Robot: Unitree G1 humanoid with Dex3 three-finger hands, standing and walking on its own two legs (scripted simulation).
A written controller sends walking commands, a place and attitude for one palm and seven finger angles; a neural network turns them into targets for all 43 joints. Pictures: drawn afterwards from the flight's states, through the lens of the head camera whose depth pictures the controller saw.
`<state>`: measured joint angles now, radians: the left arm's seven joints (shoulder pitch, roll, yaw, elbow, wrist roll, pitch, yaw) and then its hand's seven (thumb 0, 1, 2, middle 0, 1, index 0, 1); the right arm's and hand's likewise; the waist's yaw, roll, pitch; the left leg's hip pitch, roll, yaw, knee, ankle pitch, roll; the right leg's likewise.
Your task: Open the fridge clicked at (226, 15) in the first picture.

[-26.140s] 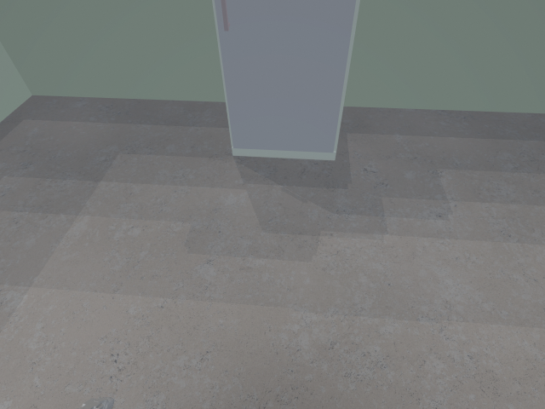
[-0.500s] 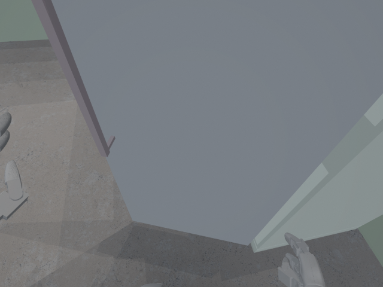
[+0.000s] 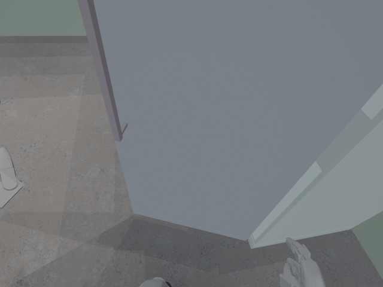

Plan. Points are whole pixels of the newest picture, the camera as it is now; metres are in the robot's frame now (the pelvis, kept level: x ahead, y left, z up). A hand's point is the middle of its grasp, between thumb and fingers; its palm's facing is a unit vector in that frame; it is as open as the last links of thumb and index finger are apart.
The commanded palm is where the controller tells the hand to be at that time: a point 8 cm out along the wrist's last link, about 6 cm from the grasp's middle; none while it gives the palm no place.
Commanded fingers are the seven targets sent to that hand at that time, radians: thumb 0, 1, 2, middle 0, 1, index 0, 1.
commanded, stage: step back with the hand held close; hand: left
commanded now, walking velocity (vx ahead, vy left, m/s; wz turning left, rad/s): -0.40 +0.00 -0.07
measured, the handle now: (108, 75) +0.49 +0.22 +0.17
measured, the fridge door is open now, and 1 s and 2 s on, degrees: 67 67 67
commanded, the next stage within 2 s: stop stepping back and stand still in 0.62 s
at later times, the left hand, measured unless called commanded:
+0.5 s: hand out of the picture +0.19 +0.29 +0.18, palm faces +0.35 -0.84 -0.41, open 7.4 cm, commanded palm +0.11 +0.32 +0.19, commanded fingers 0.00 0.90 0.90 -0.20 -0.30 -0.20 -0.30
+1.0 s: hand out of the picture +0.11 +0.31 +0.18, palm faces +0.24 -0.87 -0.43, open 7.4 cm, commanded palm +0.05 +0.36 +0.19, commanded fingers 0.00 0.90 0.90 -0.20 -0.30 -0.20 -0.30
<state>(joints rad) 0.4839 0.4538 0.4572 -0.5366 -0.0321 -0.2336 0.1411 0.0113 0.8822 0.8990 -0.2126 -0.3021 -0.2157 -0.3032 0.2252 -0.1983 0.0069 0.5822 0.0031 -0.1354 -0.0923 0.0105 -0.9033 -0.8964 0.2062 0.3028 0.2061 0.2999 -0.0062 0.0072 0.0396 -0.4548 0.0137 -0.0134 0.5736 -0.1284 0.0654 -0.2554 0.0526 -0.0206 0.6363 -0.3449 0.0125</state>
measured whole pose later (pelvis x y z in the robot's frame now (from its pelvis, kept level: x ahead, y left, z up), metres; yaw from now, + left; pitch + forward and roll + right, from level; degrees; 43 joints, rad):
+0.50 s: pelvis -0.05 +0.03 +0.00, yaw -3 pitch +1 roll -5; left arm 0.46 0.48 0.44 -0.50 -0.06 -0.24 0.13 0.01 0.88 0.90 -0.21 -0.30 -0.22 -0.30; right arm 0.19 -0.20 0.00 0.61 -0.01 -0.08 -0.10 0.01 -0.90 -0.90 0.21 0.30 0.21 0.30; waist 0.00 -0.01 0.01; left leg -0.44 0.00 -0.01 0.47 -0.05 0.09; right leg -0.27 0.09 0.05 0.74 -0.43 0.00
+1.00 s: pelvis -0.12 +0.08 +0.02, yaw -7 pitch +0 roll -4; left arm 0.60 0.47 0.43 -0.58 -0.06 -0.17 0.12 0.01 0.88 0.90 -0.21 -0.30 -0.21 -0.30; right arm 0.29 -0.16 0.03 0.59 -0.02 -0.13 -0.05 0.01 -0.90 -0.90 0.21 0.30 0.21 0.30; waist -0.03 -0.04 -0.02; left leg -0.35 -0.06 0.00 0.32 -0.15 0.00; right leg -0.15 0.10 -0.06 0.44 -0.46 -0.04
